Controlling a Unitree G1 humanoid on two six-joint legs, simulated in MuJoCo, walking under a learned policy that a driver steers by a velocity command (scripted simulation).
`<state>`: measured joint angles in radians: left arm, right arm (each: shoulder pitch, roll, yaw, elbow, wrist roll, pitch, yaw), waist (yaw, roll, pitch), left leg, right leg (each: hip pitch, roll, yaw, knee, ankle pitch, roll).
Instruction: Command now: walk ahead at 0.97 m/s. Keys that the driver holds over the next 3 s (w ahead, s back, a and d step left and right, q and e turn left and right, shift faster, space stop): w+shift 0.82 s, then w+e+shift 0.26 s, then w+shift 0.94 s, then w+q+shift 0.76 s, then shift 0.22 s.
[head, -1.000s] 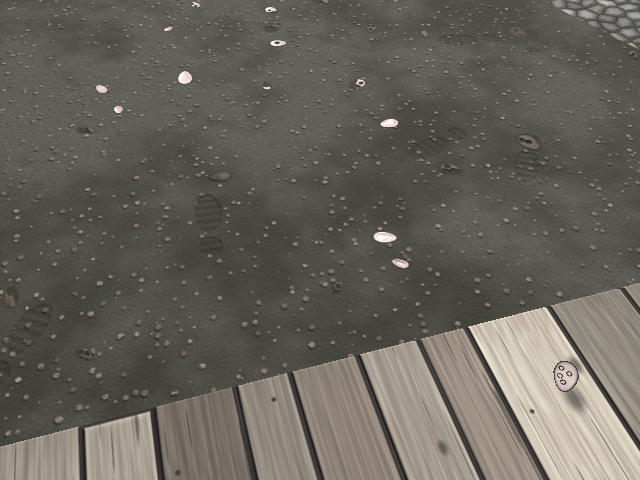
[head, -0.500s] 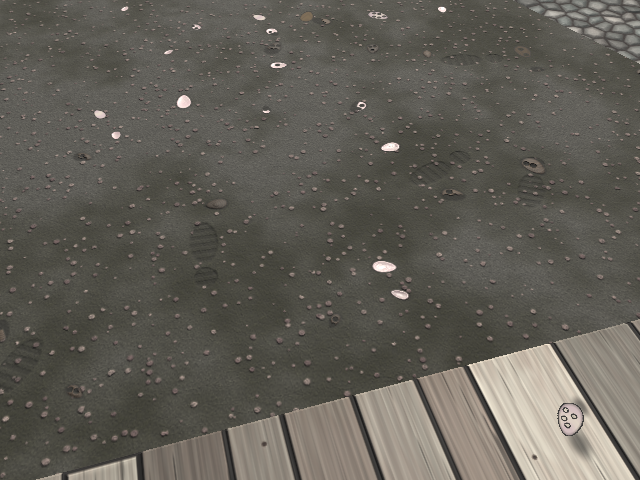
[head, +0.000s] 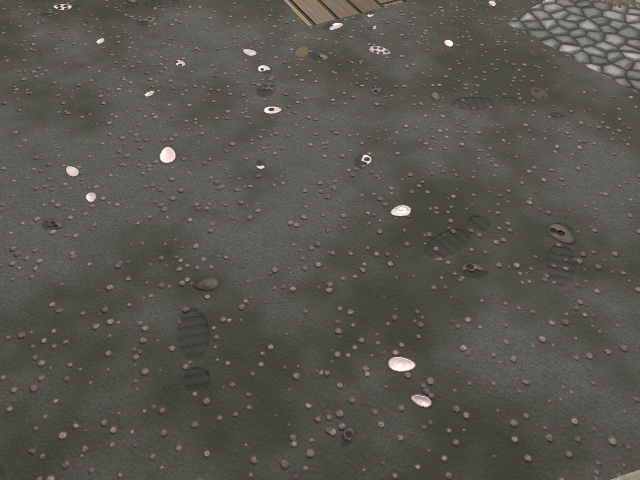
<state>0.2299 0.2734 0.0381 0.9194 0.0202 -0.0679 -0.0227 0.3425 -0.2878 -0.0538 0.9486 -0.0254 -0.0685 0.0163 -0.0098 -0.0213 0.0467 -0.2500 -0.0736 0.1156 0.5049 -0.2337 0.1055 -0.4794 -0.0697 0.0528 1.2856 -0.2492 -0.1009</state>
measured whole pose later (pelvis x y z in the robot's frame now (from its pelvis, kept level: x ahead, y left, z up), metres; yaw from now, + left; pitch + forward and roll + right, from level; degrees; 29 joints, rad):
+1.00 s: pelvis +0.98 +0.01 -0.15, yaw -3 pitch -1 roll +2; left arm 0.17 0.25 0.04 0.84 0.02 -0.04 -0.04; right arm 0.42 -0.24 -0.04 1.03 -0.02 -0.12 0.02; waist -0.02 -0.04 0.02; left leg -0.03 -0.07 0.15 0.34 -0.28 0.07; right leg -0.69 -0.10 0.04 1.17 -0.14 -0.09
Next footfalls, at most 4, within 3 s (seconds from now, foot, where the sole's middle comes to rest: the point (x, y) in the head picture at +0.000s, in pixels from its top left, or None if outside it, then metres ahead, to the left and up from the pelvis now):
0.42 right None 0.56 -0.10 -0.92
0.76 left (294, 333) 0.96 0.09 -0.92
1.22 right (350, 218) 1.39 -0.09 -0.92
1.66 left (342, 123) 1.87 -0.07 -0.92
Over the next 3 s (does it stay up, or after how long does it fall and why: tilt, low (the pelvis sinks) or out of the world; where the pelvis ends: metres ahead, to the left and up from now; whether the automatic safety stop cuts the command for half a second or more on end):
stays up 2.89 -0.29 -0.18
